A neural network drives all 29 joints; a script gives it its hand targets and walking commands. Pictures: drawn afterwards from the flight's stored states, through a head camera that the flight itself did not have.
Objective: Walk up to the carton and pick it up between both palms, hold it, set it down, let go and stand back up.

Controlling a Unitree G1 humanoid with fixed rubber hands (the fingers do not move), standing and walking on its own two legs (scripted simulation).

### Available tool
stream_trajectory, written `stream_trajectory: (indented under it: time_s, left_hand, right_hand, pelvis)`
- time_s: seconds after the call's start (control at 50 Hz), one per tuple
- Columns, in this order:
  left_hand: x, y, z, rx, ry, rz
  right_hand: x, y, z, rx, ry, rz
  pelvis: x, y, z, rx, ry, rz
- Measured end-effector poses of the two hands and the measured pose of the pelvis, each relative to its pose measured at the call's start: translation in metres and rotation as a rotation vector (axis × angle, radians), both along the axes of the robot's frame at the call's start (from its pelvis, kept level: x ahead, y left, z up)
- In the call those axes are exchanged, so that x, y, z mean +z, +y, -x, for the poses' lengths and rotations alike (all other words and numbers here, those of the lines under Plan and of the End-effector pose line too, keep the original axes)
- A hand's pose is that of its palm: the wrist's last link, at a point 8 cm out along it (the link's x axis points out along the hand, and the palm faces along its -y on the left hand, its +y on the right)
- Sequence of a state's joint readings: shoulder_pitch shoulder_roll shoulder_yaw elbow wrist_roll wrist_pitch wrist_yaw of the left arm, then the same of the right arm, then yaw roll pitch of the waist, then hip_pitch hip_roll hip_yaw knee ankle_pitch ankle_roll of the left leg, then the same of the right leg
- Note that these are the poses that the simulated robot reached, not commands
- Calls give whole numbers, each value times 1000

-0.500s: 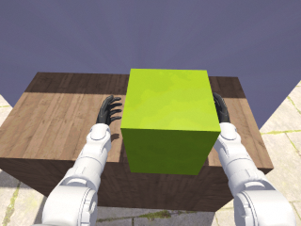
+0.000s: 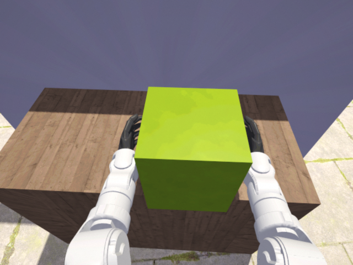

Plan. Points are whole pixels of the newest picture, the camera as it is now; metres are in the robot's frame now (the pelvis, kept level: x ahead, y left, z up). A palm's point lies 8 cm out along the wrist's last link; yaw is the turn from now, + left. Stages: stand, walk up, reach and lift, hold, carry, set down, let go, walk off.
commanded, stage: reach and lift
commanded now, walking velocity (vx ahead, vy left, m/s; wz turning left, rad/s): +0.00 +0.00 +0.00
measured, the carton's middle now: (189, 152) +0.39 -0.01 +0.02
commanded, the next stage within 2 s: none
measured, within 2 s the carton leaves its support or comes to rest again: leaves its support in 0.22 s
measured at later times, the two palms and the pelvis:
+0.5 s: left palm (123, 124) +0.41 +0.14 +0.10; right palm (255, 131) +0.40 -0.15 +0.10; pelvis +0.03 +0.01 +0.00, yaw +0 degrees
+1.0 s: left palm (122, 114) +0.39 +0.13 +0.16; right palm (274, 122) +0.37 -0.17 +0.16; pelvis -0.01 +0.00 +0.00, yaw -1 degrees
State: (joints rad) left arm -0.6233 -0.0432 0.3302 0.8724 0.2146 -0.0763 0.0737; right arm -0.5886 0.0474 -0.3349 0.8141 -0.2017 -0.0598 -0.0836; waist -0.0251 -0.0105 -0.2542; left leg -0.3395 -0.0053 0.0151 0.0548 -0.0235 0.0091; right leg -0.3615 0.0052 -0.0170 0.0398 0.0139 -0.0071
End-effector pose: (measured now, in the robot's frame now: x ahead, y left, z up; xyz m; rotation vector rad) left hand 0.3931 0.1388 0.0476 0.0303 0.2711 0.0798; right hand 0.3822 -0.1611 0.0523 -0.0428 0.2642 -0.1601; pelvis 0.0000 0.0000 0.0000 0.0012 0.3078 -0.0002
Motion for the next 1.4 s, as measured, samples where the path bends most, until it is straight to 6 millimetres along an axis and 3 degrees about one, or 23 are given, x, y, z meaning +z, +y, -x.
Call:
stream_trajectory:
  time_s: [0.28, 0.52, 0.74, 0.94, 1.06, 1.4]
  left_hand:
    - [15, 6, -16, -16, -9, -6]
    - [59, 5, -21, -9, -49, 5]
    - [75, -2, -7, 7, -15, 15]
    - [109, -8, 0, -2, -60, 5]
    - [118, -10, 9, -9, -46, 17]
    - [135, 7, 31, 4, -58, 22]
  right_hand:
    - [9, 6, -10, -11, -8, 1]
    - [52, 6, -15, -19, -47, -4]
    - [71, -2, -3, -12, -13, -15]
    - [103, -8, 5, -13, -58, -17]
    - [112, -10, 15, -19, -45, -21]
    - [134, 7, 31, -2, -56, -18]
  pelvis:
    - [1, 9, -19, 1, -18, 2]
    - [3, 15, -30, 8, -124, 8]
    - [4, 11, -9, -7, -162, 6]
    - [4, 5, 9, -9, -167, 1]
    - [4, 4, 16, -10, -199, 1]
    - [4, 8, 29, -4, -226, 0]
